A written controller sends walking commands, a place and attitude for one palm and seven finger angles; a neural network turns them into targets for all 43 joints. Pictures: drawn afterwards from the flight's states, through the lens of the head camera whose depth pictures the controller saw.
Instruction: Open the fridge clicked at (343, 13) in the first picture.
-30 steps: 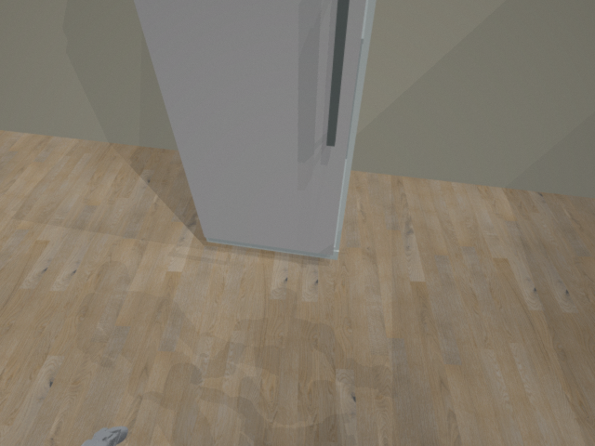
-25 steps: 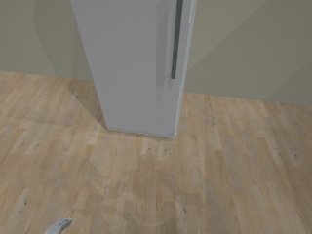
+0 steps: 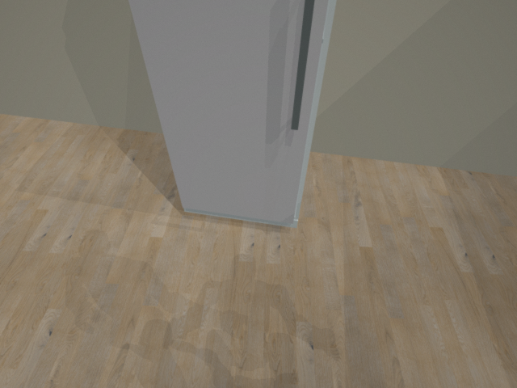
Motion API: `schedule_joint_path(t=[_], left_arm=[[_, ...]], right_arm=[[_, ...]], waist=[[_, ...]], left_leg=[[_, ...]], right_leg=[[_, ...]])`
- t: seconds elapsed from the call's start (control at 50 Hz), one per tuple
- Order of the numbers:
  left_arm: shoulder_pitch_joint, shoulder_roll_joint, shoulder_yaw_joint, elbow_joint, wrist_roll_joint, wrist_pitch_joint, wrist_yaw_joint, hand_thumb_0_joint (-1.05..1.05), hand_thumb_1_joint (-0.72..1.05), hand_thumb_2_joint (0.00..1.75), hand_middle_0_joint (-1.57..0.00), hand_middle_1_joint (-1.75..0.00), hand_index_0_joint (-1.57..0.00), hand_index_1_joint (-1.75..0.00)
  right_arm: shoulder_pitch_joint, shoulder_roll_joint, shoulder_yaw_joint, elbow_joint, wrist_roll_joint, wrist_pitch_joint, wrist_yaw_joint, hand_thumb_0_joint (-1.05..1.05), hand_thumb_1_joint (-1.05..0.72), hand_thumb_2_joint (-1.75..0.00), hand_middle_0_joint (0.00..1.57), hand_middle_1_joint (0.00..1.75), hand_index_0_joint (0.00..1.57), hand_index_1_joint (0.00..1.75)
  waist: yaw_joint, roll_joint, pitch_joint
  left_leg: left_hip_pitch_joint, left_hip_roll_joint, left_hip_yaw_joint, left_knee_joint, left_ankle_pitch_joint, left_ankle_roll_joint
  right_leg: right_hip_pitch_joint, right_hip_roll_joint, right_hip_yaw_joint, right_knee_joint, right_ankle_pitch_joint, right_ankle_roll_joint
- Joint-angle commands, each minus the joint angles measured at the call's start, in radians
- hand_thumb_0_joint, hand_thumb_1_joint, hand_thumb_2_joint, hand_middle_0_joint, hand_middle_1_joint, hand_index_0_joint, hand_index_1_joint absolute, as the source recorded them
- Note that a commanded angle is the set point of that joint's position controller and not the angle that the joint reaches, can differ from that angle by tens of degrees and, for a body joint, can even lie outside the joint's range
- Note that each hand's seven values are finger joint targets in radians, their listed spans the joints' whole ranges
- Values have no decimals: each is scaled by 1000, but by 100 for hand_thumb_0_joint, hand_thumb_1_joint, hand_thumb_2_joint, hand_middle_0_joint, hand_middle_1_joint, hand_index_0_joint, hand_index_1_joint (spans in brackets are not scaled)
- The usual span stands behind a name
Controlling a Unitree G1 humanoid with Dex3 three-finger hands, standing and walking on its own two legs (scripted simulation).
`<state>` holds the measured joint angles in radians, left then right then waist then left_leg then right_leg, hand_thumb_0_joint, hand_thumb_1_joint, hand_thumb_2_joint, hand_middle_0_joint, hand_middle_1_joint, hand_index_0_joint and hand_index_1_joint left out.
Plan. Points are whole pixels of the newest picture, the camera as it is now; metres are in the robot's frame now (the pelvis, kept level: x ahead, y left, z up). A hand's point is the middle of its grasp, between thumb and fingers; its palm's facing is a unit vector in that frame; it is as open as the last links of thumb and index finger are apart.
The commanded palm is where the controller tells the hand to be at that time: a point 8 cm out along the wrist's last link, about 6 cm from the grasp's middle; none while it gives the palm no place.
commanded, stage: stand and wait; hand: right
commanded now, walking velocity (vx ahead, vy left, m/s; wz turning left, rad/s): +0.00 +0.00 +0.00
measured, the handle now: (303, 55) +0.90 -0.07 +0.11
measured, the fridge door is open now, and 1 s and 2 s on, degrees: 0 0 0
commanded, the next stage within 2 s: look at it before walking up in 0.28 s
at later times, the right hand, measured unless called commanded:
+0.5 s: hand out of the picture +0.07 -0.24 -0.15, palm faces -0.03 +0.94 -0.34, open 7.4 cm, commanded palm none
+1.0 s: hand out of the picture +0.07 -0.24 -0.15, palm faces -0.02 +0.94 -0.34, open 7.4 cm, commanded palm none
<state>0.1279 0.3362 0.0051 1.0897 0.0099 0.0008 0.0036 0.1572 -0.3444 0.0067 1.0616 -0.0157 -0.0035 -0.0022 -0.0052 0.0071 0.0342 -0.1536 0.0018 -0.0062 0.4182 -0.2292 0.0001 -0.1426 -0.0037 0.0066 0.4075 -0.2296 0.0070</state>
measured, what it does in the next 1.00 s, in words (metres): stands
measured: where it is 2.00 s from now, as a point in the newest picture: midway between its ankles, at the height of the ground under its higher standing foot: outside the picture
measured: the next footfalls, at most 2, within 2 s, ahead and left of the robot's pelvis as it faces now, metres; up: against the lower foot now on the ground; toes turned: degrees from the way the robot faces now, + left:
right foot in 1.90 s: +0.32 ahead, -0.06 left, +0.00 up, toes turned -12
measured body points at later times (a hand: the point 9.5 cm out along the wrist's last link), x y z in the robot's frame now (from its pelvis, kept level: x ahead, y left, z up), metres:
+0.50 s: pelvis -0.01 +0.01 +0.00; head +0.00 +0.01 +0.45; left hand +0.07 +0.30 -0.13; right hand +0.08 -0.29 -0.13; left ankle +0.00 +0.12 -0.74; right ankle +0.00 -0.12 -0.74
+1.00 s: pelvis +0.00 +0.01 +0.00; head +0.01 +0.01 +0.45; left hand +0.08 +0.30 -0.13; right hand +0.07 -0.29 -0.13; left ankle +0.00 +0.12 -0.74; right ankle +0.00 -0.12 -0.74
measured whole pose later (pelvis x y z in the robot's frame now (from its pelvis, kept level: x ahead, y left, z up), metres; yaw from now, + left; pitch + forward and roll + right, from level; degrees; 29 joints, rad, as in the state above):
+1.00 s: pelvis +0.00 +0.01 +0.00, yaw +0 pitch -2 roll +0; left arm 0.11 0.33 -0.01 1.11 0.01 -0.01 0.00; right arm 0.14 -0.34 0.01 1.08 -0.02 -0.01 0.00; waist -0.01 0.01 0.03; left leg -0.14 -0.01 0.00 0.37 -0.20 0.01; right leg -0.13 -0.01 0.02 0.36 -0.20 0.02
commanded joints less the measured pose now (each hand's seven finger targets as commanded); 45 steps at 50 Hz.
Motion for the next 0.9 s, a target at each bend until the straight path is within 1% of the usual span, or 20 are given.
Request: schedule_joint_path(t=[0.0, 0.08, 0.14, 0.22, 0.24, 0.26, 0.3, 0.32, 0.36, 0.38, 0.42, 0.48, 0.54, 0.56, 0.6, 0.66, 0.7, 0.78, 0.84, 0.88], left_arm=[[-66, 199, 33, -67, 0, -31, 9, 0, 90, 90, -20, -30, -20, -30], [-58, 202, 30, -57, -2, -32, 9, 0, 90, 90, -20, -30, -20, -30], [-53, 201, 29, -51, -1, -32, 9, 0, 90, 90, -20, -30, -20, -30], [-49, 203, 28, -47, 0, -33, 8, 0, 90, 90, -20, -30, -20, -30], [-52, 202, 28, -46, 0, -33, 8, 0, 90, 90, -20, -30, -20, -30], [-49, 200, 29, -46, -1, -33, 8, 0, 90, 90, -20, -30, -20, -30], [-49, 201, 30, -46, 0, -33, 8, 0, 90, 90, -20, -30, -20, -30], [-49, 200, 29, -46, 0, -33, 8, 0, 90, 90, -20, -30, -20, -30], [-48, 201, 27, -44, 0, -35, 8, 0, 90, 90, -20, -30, -20, -30], [-49, 201, 29, -45, -1, -33, 8, 0, 90, 90, -20, -30, -20, -30], [-47, 200, 29, -45, 0, -36, 8, 0, 90, 90, -20, -30, -20, -30], [-47, 200, 29, -46, -3, -35, 9, 0, 90, 90, -20, -30, -20, -30], [-51, 199, 27, -44, -1, -35, 9, 0, 90, 90, -20, -30, -20, -30], [-47, 199, 27, -44, -1, -36, 9, 0, 90, 90, -20, -30, -20, -30], [-52, 198, 27, -46, -2, -34, 9, 0, 90, 90, -20, -30, -20, -30], [-53, 200, 26, -43, -1, -34, 9, 0, 90, 90, -20, -30, -20, -30], [-53, 200, 27, -46, -2, -33, 9, 0, 90, 90, -20, -30, -20, -30], [-55, 200, 26, -44, -3, -34, 10, 0, 90, 90, -20, -30, -20, -30], [-56, 202, 25, -44, -2, -35, 11, 0, 90, 90, -20, -30, -20, -30], [-56, 203, 25, -45, -3, -35, 11, 0, 90, 90, -20, -30, -20, -30]], right_arm=[[-59, -203, -43, -62, 6, -25, -11, 0, -90, -90, 20, 30, 20, 30], [-59, -204, -42, -55, 6, -25, -10, 0, -90, -90, 20, 30, 20, 30], [-63, -203, -42, -53, 6, -23, -9, 0, -90, -90, 20, 30, 20, 30], [-63, -202, -42, -50, 6, -24, -9, 0, -90, -90, 20, 30, 20, 30], [-64, -202, -41, -51, 6, -23, -9, 0, -90, -90, 20, 30, 20, 30], [-66, -202, -42, -51, 5, -24, -9, 0, -90, -90, 20, 30, 20, 30], [-65, -202, -43, -51, 5, -24, -9, 0, -90, -90, 20, 30, 20, 30], [-67, -202, -42, -51, 5, -24, -9, 0, -90, -90, 20, 30, 20, 30], [-67, -199, -42, -51, 5, -23, -8, 0, -90, -90, 20, 30, 20, 30], [-62, -200, -43, -50, 4, -25, -9, 0, -90, -90, 20, 30, 20, 30], [-65, -199, -42, -51, 5, -25, -9, 0, -90, -90, 20, 30, 20, 30], [-62, -200, -44, -51, 4, -27, -10, 0, -90, -90, 20, 30, 20, 30], [-65, -198, -44, -48, 4, -25, -9, 0, -90, -90, 20, 30, 20, 30], [-63, -199, -43, -49, 4, -26, -9, 0, -90, -90, 20, 30, 20, 30], [-59, -200, -44, -48, 4, -27, -9, 0, -90, -90, 20, 30, 20, 30], [-62, -199, -43, -47, 4, -25, -8, 0, -90, -90, 20, 30, 20, 30], [-57, -201, -43, -45, 4, -28, -8, 0, -90, -90, 20, 30, 20, 30], [-54, -201, -43, -44, 4, -29, -9, 0, -90, -90, 20, 30, 20, 30], [-57, -200, -43, -41, 5, -26, -8, 0, -90, -90, 20, 30, 20, 30], [-52, -202, -43, -41, 4, -27, -9, 0, -90, -90, 20, 30, 20, 30]], waist=[[5, -7, -61], [3, -1, -62], [3, -2, -47], [4, -1, -59], [3, -12, -49], [5, 1, -51], [5, -9, -51], [4, -5, -44], [4, -11, -47], [2, 0, -55], [5, -9, -67], [3, -1, -66], [3, -10, -54], [3, -14, -62], [2, 0, -63], [4, -9, -48], [5, -4, -66], [2, -8, -69], [2, -18, -63], [2, -12, -76]], left_leg=[[1, 122, -107, -88, 115, 37], [7, 119, -108, -93, 110, 36], [-2, 118, -110, -100, 84, 34], [-2, 118, -109, -101, 80, 34], [-7, 119, -110, -106, 68, 33], [-5, 116, -113, -107, 73, 34], [-9, 117, -111, -106, 73, 34], [-14, 116, -113, -109, 66, 34], [-9, 116, -109, -106, 74, 33], [-10, 115, -110, -107, 73, 34], [-3, 116, -109, -100, 99, 34], [7, 117, -104, -100, 129, 33], [2, 116, -105, -103, 116, 33], [9, 118, -103, -103, 118, 33], [6, 120, -105, -106, 124, 33], [-3, 118, -106, -112, 106, 33], [4, 121, -107, -112, 126, 34], [17, 121, -102, -109, 163, 34], [21, 120, -98, -107, 162, 32], [26, 119, -96, -105, 178, 32]], right_leg=[[-3, -102, 83, -75, 115, -35], [-6, -105, 85, -80, 114, -35], [-16, -104, 88, -90, 97, -33], [-6, -106, 90, -92, 102, -33], [-10, -107, 87, -95, 91, -33], [-10, -106, 90, -95, 96, -32], [-9, -106, 88, -93, 98, -32], [-11, -105, 88, -95, 92, -31], [-12, -107, 91, -100, 99, -32], [-6, -108, 90, -95, 100, -33], [3, -109, 90, -94, 119, -32], [2, -110, 89, -90, 138, -32], [-5, -109, 90, -98, 127, -30], [-3, -110, 91, -98, 131, -31], [4, -108, 89, -93, 134, -30], [1, -108, 91, -99, 124, -30], [13, -108, 89, -90, 139, -30], [16, -112, 88, -90, 163, -29], [13, -113, 90, -100, 163, -30], [24, -113, 90, -95, 178, -30]])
